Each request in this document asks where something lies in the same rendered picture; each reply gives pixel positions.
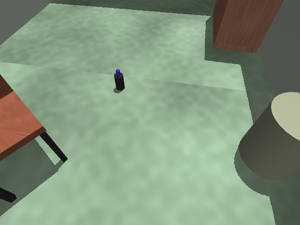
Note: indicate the bottle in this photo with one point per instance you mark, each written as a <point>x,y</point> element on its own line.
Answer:
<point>119,80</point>

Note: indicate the chair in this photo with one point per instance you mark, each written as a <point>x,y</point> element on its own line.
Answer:
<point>18,126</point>

